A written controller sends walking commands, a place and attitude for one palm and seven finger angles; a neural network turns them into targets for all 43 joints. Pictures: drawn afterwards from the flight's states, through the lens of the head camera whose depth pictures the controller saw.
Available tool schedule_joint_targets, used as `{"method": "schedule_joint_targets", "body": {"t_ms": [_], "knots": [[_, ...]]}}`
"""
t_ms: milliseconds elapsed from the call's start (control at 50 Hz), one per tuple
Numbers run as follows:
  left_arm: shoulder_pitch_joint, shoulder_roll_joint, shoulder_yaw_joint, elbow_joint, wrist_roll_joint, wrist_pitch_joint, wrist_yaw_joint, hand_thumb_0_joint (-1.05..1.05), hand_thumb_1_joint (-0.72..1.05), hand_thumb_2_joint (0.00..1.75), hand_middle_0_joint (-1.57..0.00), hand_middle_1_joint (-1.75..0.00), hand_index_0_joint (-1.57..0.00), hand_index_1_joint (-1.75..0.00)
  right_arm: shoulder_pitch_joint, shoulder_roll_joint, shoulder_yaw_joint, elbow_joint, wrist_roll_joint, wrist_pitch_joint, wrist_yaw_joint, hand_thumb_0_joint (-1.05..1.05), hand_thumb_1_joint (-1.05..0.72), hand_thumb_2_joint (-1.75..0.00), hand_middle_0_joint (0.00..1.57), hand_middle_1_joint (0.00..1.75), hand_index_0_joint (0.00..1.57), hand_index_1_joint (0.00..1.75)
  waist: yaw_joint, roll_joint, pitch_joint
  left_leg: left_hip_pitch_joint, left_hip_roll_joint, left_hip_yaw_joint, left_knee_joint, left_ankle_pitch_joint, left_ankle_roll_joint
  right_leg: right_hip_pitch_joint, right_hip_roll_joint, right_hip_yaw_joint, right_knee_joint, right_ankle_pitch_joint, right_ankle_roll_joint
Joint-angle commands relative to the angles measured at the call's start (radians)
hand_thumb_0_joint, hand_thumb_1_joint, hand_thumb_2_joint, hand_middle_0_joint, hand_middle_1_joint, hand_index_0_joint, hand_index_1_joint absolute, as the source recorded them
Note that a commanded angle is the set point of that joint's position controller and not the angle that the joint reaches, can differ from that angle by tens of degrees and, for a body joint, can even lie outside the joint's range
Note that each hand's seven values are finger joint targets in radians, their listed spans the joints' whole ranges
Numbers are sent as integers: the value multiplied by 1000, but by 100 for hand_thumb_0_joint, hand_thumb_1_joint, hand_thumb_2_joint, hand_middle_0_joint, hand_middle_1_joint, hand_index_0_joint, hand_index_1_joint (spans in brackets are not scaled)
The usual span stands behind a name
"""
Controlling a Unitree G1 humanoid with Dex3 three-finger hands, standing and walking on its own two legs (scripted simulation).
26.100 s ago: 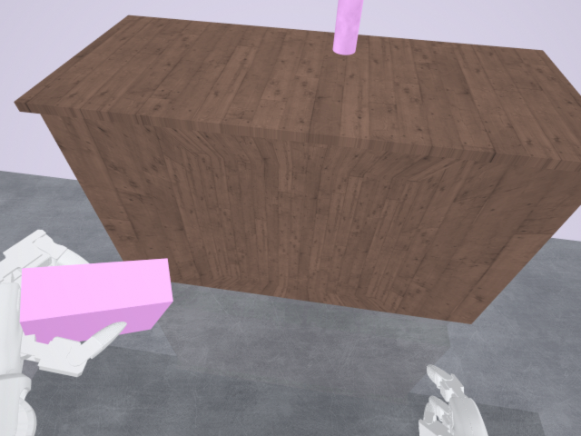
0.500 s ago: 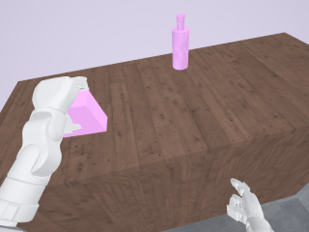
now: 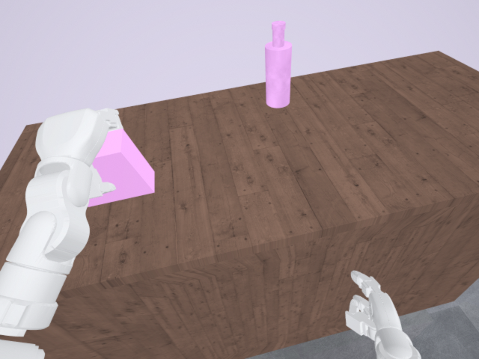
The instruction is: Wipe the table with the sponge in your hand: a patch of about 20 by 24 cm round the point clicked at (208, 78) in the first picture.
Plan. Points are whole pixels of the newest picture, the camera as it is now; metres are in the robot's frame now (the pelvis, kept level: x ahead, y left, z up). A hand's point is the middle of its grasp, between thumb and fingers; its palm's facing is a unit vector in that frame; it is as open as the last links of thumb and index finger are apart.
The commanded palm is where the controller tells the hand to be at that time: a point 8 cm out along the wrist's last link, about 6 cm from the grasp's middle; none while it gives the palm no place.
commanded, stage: move the sponge above the wiping area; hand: left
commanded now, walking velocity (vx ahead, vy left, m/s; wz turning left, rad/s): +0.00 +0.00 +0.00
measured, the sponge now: (110, 177) +0.33 +0.28 +0.16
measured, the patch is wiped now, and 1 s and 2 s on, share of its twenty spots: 0.15 0.15 0.20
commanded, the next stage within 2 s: lower the sponge onto the table in 0.42 s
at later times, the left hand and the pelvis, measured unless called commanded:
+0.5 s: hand (73, 155) +0.31 +0.31 +0.22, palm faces +0.26 -0.04 -0.97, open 9.2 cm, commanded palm +0.26 +0.29 +0.26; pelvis +0.00 +0.00 +0.00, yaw +0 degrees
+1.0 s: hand (78, 155) +0.31 +0.31 +0.21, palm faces +0.23 -0.05 -0.97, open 9.2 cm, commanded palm +0.26 +0.29 +0.26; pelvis -0.01 +0.00 +0.00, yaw +0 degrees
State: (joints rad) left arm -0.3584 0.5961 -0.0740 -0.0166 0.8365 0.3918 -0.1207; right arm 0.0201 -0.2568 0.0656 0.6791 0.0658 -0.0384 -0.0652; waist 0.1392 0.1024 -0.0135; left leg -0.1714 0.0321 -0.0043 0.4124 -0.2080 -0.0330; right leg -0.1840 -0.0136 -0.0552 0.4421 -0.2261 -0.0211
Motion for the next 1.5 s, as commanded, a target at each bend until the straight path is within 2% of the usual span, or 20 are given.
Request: {"method": "schedule_joint_targets", "body": {"t_ms": [0, 100, 200, 280, 380, 460, 540, 640, 680, 740, 820, 960, 1040, 1100, 1180, 1240, 1280, 1340, 1440, 1480], "knots": [[-331, 221, 156, -27, 34, 77, 12, 0, 10, 130, -120, -160, -120, -160, -203, -111, -32, -176, 10, -37, -6, 0, -90, -90, 20, 30, 20, 30, -8, -64, -220, 29, -51, 25, -41, 192, 38, 59, 4, 24, -75, 111, -32], [-259, 143, 53, -89, 41, 101, -90, 0, 10, 130, -120, -160, -120, -160, -201, -110, -27, -231, 20, -31, 2, 0, -90, -90, 20, 30, 20, 30, -31, -116, -267, 34, -58, 16, -13, 170, 53, 58, 2, 15, -56, 140, -20], [-432, 325, 150, -329, 111, 14, -99, 0, 10, 130, -120, -160, -120, -160, -192, -98, -26, -250, -4, -56, -7, 0, -90, -90, 20, 30, 20, 30, -15, -41, -380, 84, -80, 2, 9, 239, 70, 96, 6, 29, -22, 173, -31], [-393, 449, 328, -383, 88, -65, -5, 0, 10, 130, -120, -160, -120, -160, -186, -88, -30, -222, -20, -84, -19, 0, -90, -90, 20, 30, 20, 30, 22, 15, -373, 120, -67, -6, 1, 303, 58, 112, 24, 69, -35, 201, -58], [-347, 328, 284, -161, 22, 16, 67, 0, 10, 130, -120, -160, -120, -160, -211, -102, -41, -166, 1, -65, -4, 0, -90, -90, 20, 30, 20, 30, 20, 17, -227, 64, -49, 12, -18, 259, 32, 66, 16, 81, -72, 149, -57], [-287, 227, 165, -31, 17, 74, 2, 0, 10, 130, -120, -160, -120, -160, -194, -116, -37, -172, 11, -31, -4, 0, -90, -90, 20, 30, 20, 30, -13, -83, -170, 12, -47, 19, -44, 152, 35, 34, 4, 26, -87, 76, -24], [-292, 119, 25, -92, 23, 83, -77, 0, 10, 130, -120, -160, -120, -160, -208, -109, -31, -219, 26, -38, -5, 0, -90, -90, 20, 30, 20, 30, -40, -62, -217, 33, -56, 8, -37, 105, 47, 24, 2, 15, -75, 66, -20], [-439, 272, 87, -240, 104, 12, -102, 0, 10, 130, -120, -160, -120, -160, -191, -108, -29, -228, 3, -60, -16, 0, -90, -90, 20, 30, 20, 30, -33, -31, -310, 77, -71, -16, -23, 158, 63, 49, 13, 21, -53, 80, -32], [-501, 399, 213, -339, 113, -42, -67, 0, 10, 130, -120, -160, -120, -160, -204, -97, -29, -231, -4, -79, -25, 0, -90, -90, 20, 30, 20, 30, -11, 6, -356, 108, -67, -23, -17, 190, 63, 77, 23, 49, -48, 88, -48], [-426, 367, 262, -291, 82, -77, 10, 0, 10, 130, -120, -160, -120, -160, -161, -82, -31, -193, -23, -84, -28, 0, -90, -90, 20, 30, 20, 30, 10, -1, -338, 110, -63, -6, -26, 282, 48, 99, 22, 27, -55, 154, -53], [-416, 303, 250, -145, 44, -4, 83, 0, 10, 130, -120, -160, -120, -160, -177, -94, -40, -153, -7, -68, -10, 0, -90, -90, 20, 30, 20, 30, 17, 17, -266, 74, -46, 10, -36, 267, 27, 85, 16, 40, -71, 132, -54], [-163, 129, 94, -72, 19, 106, -36, 0, 10, 130, -120, -160, -120, -160, -204, -114, -37, -213, 18, -13, 9, 0, -90, -90, 20, 30, 20, 30, -14, -112, -205, 15, -49, 27, -34, 168, 42, 58, 5, 19, -72, 131, -18], [-231, 160, 64, -171, 52, 89, -88, 0, 10, 130, -120, -160, -120, -160, -201, -117, -32, -237, 19, -22, 5, 0, -90, -90, 20, 30, 20, 30, -35, -98, -255, 36, -62, 13, -15, 145, 58, 45, 8, 19, -62, 111, -17], [-387, 302, 129, -321, 115, 21, -82, 0, 10, 130, -120, -160, -120, -160, -185, -103, -30, -245, -5, -51, -10, 0, -90, -90, 20, 30, 20, 30, -23, -32, -352, 79, -80, 1, 6, 203, 71, 78, 10, 33, -35, 127, -31], [-386, 375, 256, -258, 92, -72, -10, 0, 10, 130, -120, -160, -120, -160, -165, -93, -36, -208, -9, -78, -32, 0, -90, -90, 20, 30, 20, 30, -11, -10, -309, 114, -70, -6, -1, 212, 61, 59, 26, 66, -71, 114, -51], [-328, 253, 197, -70, 42, -54, 16, 0, 10, 130, -120, -160, -120, -160, -144, -102, -41, -155, -3, -61, -25, 0, -90, -90, 20, 30, 20, 30, -18, -16, -193, 60, -55, 8, -24, 179, 42, 30, 13, 30, -95, 93, -39], [-298, 272, 216, -34, 48, -17, 24, 0, 10, 130, -120, -160, -120, -160, -186, -111, -43, -160, 5, -58, -17, 0, -90, -90, 20, 30, 20, 30, -2, 3, -185, 42, -55, 11, -23, 173, 37, 37, 15, 60, -86, 87, -49], [-264, 185, 118, -48, 70, 30, -4, 0, 10, 130, -120, -160, -120, -160, -183, -115, -44, -176, 0, -38, 2, 0, -90, -90, 20, 30, 20, 30, -10, -38, -232, 32, -59, 12, -32, 196, 41, 74, 9, 23, -70, 133, -36], [-227, 192, 93, -150, 89, 19, -68, 0, 10, 130, -120, -160, -120, -160, -180, -112, -41, -216, -1, -35, 7, 0, -90, -90, 20, 30, 20, 30, -25, -77, -286, 58, -70, 8, -8, 211, 64, 78, 12, 20, -54, 171, -26], [-241, 269, 166, -208, 89, -21, -63, 0, 10, 130, -120, -160, -120, -160, -192, -103, -38, -226, -4, -48, -1, 0, -90, -90, 20, 30, 20, 30, -18, -83, -301, 75, -65, 2, 2, 204, 68, 76, 20, 41, -50, 157, -31]]}}
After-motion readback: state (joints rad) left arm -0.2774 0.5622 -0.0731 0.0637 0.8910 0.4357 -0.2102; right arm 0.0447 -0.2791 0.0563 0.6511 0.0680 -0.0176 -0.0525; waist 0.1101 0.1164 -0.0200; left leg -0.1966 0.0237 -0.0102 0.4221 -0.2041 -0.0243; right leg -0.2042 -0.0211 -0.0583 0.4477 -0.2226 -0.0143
